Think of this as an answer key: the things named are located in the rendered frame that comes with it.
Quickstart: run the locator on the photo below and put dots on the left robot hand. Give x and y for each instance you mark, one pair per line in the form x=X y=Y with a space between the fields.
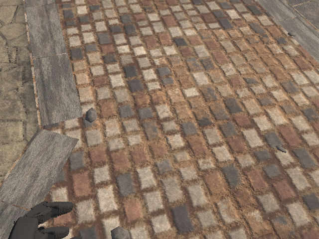
x=26 y=227

